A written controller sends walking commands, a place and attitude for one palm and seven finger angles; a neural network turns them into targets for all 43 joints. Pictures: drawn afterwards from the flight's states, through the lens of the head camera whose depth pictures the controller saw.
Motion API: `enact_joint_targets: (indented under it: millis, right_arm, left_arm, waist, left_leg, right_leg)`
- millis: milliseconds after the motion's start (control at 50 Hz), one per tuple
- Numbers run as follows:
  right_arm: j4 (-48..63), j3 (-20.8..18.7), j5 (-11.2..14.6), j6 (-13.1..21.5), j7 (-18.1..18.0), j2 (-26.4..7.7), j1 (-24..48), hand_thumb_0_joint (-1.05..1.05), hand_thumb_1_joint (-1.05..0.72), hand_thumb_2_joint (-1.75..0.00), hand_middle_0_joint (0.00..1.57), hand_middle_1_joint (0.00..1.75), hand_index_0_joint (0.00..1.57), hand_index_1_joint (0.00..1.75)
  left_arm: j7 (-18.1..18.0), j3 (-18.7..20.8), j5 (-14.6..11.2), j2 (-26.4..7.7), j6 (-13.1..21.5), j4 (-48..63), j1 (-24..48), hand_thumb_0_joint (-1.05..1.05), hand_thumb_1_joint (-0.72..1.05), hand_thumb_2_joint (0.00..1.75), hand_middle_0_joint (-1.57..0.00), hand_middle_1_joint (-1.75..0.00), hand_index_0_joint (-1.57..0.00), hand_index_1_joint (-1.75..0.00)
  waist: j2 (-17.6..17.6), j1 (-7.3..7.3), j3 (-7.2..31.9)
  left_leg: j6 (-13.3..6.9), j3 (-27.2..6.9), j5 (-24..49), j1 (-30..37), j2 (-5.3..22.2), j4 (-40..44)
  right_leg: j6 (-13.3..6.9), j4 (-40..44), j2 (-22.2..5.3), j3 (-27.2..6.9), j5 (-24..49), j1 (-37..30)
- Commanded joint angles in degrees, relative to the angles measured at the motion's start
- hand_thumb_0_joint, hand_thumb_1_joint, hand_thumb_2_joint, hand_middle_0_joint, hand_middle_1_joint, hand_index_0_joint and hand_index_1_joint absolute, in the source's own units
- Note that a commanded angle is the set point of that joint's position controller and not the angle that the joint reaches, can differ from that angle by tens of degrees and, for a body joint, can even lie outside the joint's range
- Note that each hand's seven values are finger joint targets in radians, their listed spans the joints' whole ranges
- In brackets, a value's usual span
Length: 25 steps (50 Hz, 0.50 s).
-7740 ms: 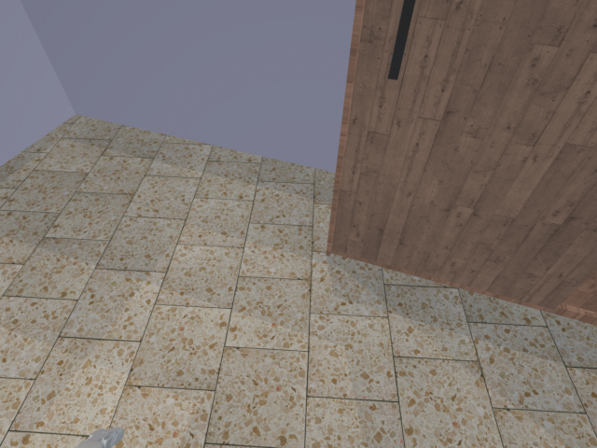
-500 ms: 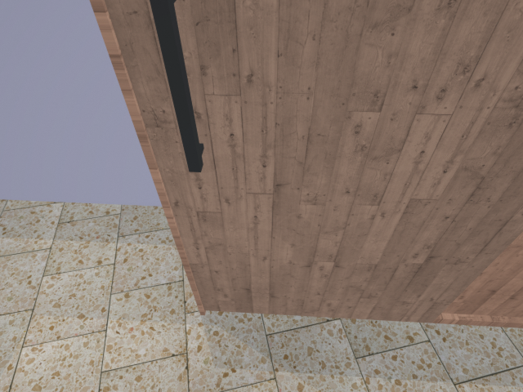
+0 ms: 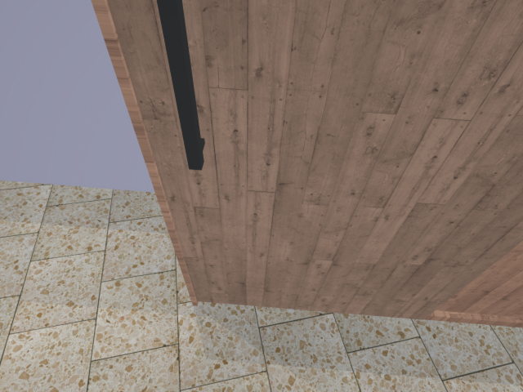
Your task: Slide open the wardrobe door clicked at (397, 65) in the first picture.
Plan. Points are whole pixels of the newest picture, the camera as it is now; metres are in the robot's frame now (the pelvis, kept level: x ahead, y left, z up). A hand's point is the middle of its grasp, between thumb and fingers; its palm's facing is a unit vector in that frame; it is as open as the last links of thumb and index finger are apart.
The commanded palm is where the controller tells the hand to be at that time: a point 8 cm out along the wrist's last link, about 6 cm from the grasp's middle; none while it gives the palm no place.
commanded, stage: come to a stop and stand still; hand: left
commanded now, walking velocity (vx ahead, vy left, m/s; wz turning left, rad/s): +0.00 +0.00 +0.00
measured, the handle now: (188, 85) +0.49 +0.15 +0.22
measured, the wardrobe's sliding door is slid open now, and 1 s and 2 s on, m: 0.00 0.00 0.00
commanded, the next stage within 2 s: look again from close up in 0.56 s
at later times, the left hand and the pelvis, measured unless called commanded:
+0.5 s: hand out of the picture +0.00 +0.15 -0.18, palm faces +0.04 -0.99 -0.14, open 7.4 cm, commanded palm none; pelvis +0.03 +0.00 +0.00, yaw -1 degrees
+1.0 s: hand out of the picture +0.05 +0.20 -0.18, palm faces +0.01 -0.98 -0.22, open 7.4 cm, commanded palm none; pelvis +0.02 +0.02 -0.01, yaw -2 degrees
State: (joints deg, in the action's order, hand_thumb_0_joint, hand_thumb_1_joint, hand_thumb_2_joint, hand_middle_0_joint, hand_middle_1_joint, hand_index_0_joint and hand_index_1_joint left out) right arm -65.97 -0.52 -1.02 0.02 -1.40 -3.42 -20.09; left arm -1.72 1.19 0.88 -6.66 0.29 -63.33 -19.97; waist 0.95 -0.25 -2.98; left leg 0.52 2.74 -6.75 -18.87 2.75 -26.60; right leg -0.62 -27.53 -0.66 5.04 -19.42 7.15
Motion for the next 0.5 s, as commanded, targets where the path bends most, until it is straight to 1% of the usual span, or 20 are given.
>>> enact_joint_targets:
  millis: [0, 20, 40, 60, 100, 120, 140, 160, 220, 240, 320, 340, 360, 400, 420, 440, 480]
  right_arm:
    - [1.9, -1.1, 0.2, 0.7, -0.4, -6.4, -2.8, 0.00, -0.90, -0.90, 0.20, 0.30, 0.20, 0.30]
    - [2.0, -1.0, 0.3, 0.8, -0.4, -6.4, -2.6, 0.00, -0.90, -0.90, 0.20, 0.30, 0.20, 0.30]
    - [2.0, -1.0, 0.3, 0.8, -0.5, -6.1, -2.6, 0.00, -0.90, -0.90, 0.20, 0.30, 0.20, 0.30]
    - [2.0, -1.0, 0.3, 0.9, -0.4, -6.2, -2.0, 0.00, -0.90, -0.90, 0.20, 0.30, 0.20, 0.30]
    - [1.6, -0.8, 0.4, 0.8, -0.4, -6.5, -1.4, 0.00, -0.90, -0.90, 0.20, 0.30, 0.20, 0.30]
    - [1.6, -0.9, 0.3, 0.7, -0.4, -6.5, -1.3, 0.00, -0.90, -0.90, 0.20, 0.30, 0.20, 0.30]
    - [1.5, -0.8, 0.4, 0.8, -0.4, -6.3, -1.4, 0.00, -0.90, -0.90, 0.20, 0.30, 0.20, 0.30]
    - [1.6, -0.8, 0.3, 0.9, -0.4, -6.5, -1.2, 0.00, -0.90, -0.90, 0.20, 0.30, 0.20, 0.30]
    - [1.7, -0.7, 0.3, 1.1, -0.5, -7.2, -0.6, 0.00, -0.90, -0.90, 0.20, 0.30, 0.20, 0.30]
    - [1.8, -0.7, 0.4, 1.2, -0.5, -7.0, -0.5, 0.00, -0.90, -0.90, 0.20, 0.30, 0.20, 0.30]
    - [2.1, -0.6, 0.3, 1.3, -0.5, -7.8, 0.6, 0.00, -0.90, -0.90, 0.20, 0.30, 0.20, 0.30]
    - [2.2, -0.7, 0.3, 1.3, -0.6, -7.7, 0.5, 0.00, -0.90, -0.90, 0.20, 0.30, 0.20, 0.30]
    - [2.2, -0.6, 0.3, 1.4, -0.6, -8.0, 1.0, 0.00, -0.90, -0.90, 0.20, 0.30, 0.20, 0.30]
    - [2.2, -0.6, 0.4, 1.4, -0.6, -8.2, 1.4, 0.00, -0.90, -0.90, 0.20, 0.30, 0.20, 0.30]
    - [2.3, -0.6, 0.3, 1.4, -0.6, -8.4, 1.3, 0.00, -0.90, -0.90, 0.20, 0.30, 0.20, 0.30]
    - [2.2, -0.7, 0.3, 1.4, -0.7, -8.2, 1.4, 0.00, -0.90, -0.90, 0.20, 0.30, 0.20, 0.30]
    - [2.2, -0.5, 0.3, 1.3, -0.7, -8.6, 1.7, 0.00, -0.90, -0.90, 0.20, 0.30, 0.20, 0.30]
  left_arm:
    - [-0.6, 0.4, -0.1, -3.1, 0.5, 0.4, -6.1, 0.00, 0.90, 0.90, -0.20, -0.30, -0.20, -0.30]
    - [-0.6, 0.4, -0.1, -3.0, 0.6, 0.3, -6.3, 0.00, 0.90, 0.90, -0.20, -0.30, -0.20, -0.30]
    - [-0.6, 0.4, 0.1, -3.1, 0.7, 0.2, -6.4, 0.00, 0.90, 0.90, -0.20, -0.30, -0.20, -0.30]
    - [-0.7, 0.3, 0.0, -3.1, 0.7, 0.1, -6.4, 0.00, 0.90, 0.90, -0.20, -0.30, -0.20, -0.30]
    - [-0.7, 0.1, 0.0, -2.9, 0.7, -0.1, -6.5, 0.00, 0.90, 0.90, -0.20, -0.30, -0.20, -0.30]
    - [-0.8, 0.1, 0.1, -2.9, 0.7, -0.3, -6.6, 0.00, 0.90, 0.90, -0.20, -0.30, -0.20, -0.30]
    - [-0.8, 0.1, 0.2, -3.1, 0.8, -0.2, -6.6, 0.00, 0.90, 0.90, -0.20, -0.30, -0.20, -0.30]
    - [-0.8, 0.0, 0.1, -3.2, 0.9, -0.2, -6.6, 0.00, 0.90, 0.90, -0.20, -0.30, -0.20, -0.30]
    - [-0.9, 0.1, 0.1, -3.4, 1.0, -0.3, -6.8, 0.00, 0.90, 0.90, -0.20, -0.30, -0.20, -0.30]
    - [-0.9, 0.2, 0.2, -4.0, 1.0, -0.2, -6.7, 0.00, 0.90, 0.90, -0.20, -0.30, -0.20, -0.30]
    - [-0.8, 0.1, 0.0, -4.1, 1.1, -0.3, -6.6, 0.00, 0.90, 0.90, -0.20, -0.30, -0.20, -0.30]
    - [-0.9, 0.1, 0.2, -4.5, 1.2, -0.2, -6.4, 0.00, 0.90, 0.90, -0.20, -0.30, -0.20, -0.30]
    - [-0.9, 0.2, 0.2, -4.3, 1.2, -0.2, -6.5, 0.00, 0.90, 0.90, -0.20, -0.30, -0.20, -0.30]
    - [-0.9, 0.1, 0.1, -4.5, 1.2, -0.3, -6.2, 0.00, 0.90, 0.90, -0.20, -0.30, -0.20, -0.30]
    - [-0.8, 0.2, 0.1, -4.7, 1.1, -0.1, -6.0, 0.00, 0.90, 0.90, -0.20, -0.30, -0.20, -0.30]
    - [-0.8, 0.2, 0.2, -4.6, 1.1, -0.1, -5.8, 0.00, 0.90, 0.90, -0.20, -0.30, -0.20, -0.30]
    - [-0.8, 0.2, 0.2, -4.6, 1.0, -0.1, -5.6, 0.00, 0.90, 0.90, -0.20, -0.30, -0.20, -0.30]
  waist:
    - [-1.4, 0.54, -1.8]
    - [-1.6, 0.58, -1.5]
    - [-1.0, 0.54, -1.6]
    - [-1.0, 0.59, -1.8]
    - [0.2, 0.54, -3.0]
    - [0.0, 0.43, -3.3]
    - [0.3, 0.48, -3.4]
    - [0.3, 0.53, -3.0]
    - [-0.7, 0.56, -2.1]
    - [-1.2, 0.65, -1.7]
    - [-1.2, 0.75, -1.4]
    - [-0.7, 0.70, -1.2]
    - [-1.0, 0.74, -0.9]
    - [-1.5, 0.78, -0.7]
    - [-1.0, 0.69, -0.6]
    - [-1.0, 0.76, -1.4]
    - [-1.1, 0.78, -2.1]
  left_leg:
    - [-1.1, -4.9, -2.4, 5.6, 3.6, 5.0]
    - [-1.1, -4.6, -2.1, 6.1, 3.6, 4.9]
    - [-1.3, -4.5, 0.0, 6.5, 3.7, 4.5]
    - [-1.3, -4.2, 0.4, 6.8, 3.7, 4.4]
    - [-1.3, -4.3, 0.7, 7.3, 3.7, 4.4]
    - [-1.3, -4.2, 0.4, 7.5, 3.6, 4.5]
    - [-1.4, -4.0, 2.1, 7.5, 3.7, 4.3]
    - [-1.4, -3.8, 3.5, 7.9, 3.6, 4.2]
    - [-1.4, -3.6, 4.6, 8.9, 3.6, 4.0]
    - [-1.4, -3.4, 6.3, 8.8, 3.7, 3.7]
    - [-1.3, -3.1, 6.6, 9.3, 3.6, 3.6]
    - [-1.3, -3.1, 7.8, 9.3, 3.7, 3.2]
    - [-1.2, -2.9, 8.3, 9.5, 3.7, 3.0]
    - [-1.2, -3.0, 7.8, 10.0, 3.6, 3.3]
    - [-1.1, -2.9, 7.7, 9.9, 3.7, 3.3]
    - [-1.1, -2.9, 8.0, 9.7, 3.7, 3.2]
    - [-1.1, -3.0, 7.5, 9.5, 3.7, 3.6]
  right_leg:
    - [-1.7, 7.3, -5.0, -4.4, 2.1, 7.3]
    - [-1.6, 7.4, -5.1, -4.5, 2.5, 7.4]
    - [-1.6, 7.4, -5.0, -4.5, 4.0, 6.9]
    - [-1.4, 7.6, -5.2, -4.6, 4.2, 7.4]
    - [-1.2, 8.0, -5.4, -4.6, 4.3, 8.1]
    - [-1.3, 8.3, -5.4, -4.8, 3.9, 8.5]
    - [-1.2, 8.3, -5.5, -4.8, 5.3, 7.8]
    - [-1.1, 8.2, -5.6, -4.7, 6.4, 7.5]
    - [-1.0, 8.2, -5.7, -4.7, 7.2, 6.6]
    - [-0.9, 8.2, -5.8, -4.7, 9.0, 5.5]
    - [-1.0, 8.8, -6.0, -4.9, 10.2, 5.0]
    - [-0.9, 8.7, -6.0, -4.9, 12.2, 4.1]
    - [-0.9, 8.6, -6.1, -4.9, 13.2, 4.0]
    - [-0.9, 8.8, -6.1, -5.0, 12.6, 4.0]
    - [-0.9, 9.0, -6.1, -4.9, 12.4, 3.8]
    - [-0.8, 9.0, -6.0, -4.8, 13.2, 3.7]
    - [-0.8, 9.2, -6.1, -4.6, 11.9, 4.1]
